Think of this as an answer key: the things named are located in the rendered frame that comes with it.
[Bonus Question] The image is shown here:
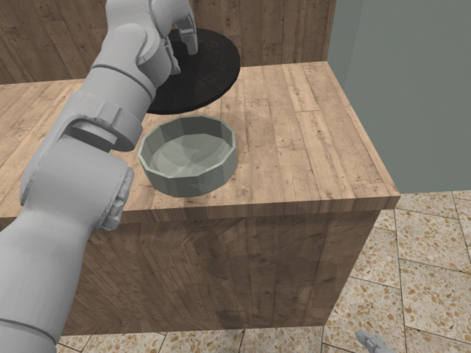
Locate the knob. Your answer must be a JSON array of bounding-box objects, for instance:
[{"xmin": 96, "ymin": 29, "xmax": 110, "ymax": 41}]
[{"xmin": 170, "ymin": 40, "xmax": 189, "ymax": 66}]

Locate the lid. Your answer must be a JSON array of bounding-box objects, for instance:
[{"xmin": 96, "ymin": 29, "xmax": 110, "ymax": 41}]
[{"xmin": 146, "ymin": 28, "xmax": 241, "ymax": 115}]

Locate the table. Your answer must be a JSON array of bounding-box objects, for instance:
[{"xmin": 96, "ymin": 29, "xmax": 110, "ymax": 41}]
[{"xmin": 0, "ymin": 0, "xmax": 401, "ymax": 336}]

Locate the left robot hand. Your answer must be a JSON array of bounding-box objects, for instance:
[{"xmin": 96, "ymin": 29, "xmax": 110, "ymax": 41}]
[{"xmin": 164, "ymin": 0, "xmax": 198, "ymax": 75}]

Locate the left robot forearm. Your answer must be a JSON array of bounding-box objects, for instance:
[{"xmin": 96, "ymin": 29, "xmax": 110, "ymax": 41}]
[{"xmin": 20, "ymin": 0, "xmax": 171, "ymax": 206}]

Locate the left robot upper arm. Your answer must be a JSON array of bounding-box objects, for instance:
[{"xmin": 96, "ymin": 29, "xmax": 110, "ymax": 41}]
[{"xmin": 0, "ymin": 134, "xmax": 135, "ymax": 353}]

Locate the pot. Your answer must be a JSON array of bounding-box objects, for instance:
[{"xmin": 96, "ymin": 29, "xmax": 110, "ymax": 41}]
[{"xmin": 138, "ymin": 115, "xmax": 238, "ymax": 198}]

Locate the right robot hand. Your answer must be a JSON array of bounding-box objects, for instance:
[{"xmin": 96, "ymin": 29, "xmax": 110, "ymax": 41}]
[{"xmin": 355, "ymin": 330, "xmax": 395, "ymax": 353}]

